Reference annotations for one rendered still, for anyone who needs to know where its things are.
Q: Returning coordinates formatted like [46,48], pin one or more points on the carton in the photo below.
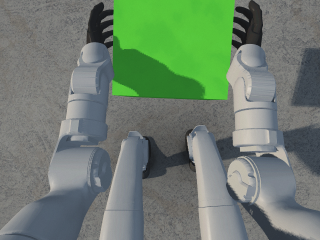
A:
[172,49]

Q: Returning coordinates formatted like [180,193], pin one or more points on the robot left hand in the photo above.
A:
[96,27]

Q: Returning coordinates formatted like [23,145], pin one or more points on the robot right forearm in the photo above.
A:
[255,105]

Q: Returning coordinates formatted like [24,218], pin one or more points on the robot right upper arm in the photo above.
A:
[266,188]

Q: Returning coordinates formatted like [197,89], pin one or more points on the left robot shin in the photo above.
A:
[135,133]

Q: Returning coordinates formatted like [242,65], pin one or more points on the robot right hand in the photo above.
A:
[253,29]

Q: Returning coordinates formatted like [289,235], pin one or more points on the robot left upper arm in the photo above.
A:
[76,176]

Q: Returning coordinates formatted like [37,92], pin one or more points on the robot left forearm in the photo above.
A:
[88,96]

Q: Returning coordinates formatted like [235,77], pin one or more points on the left robot foot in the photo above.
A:
[145,173]

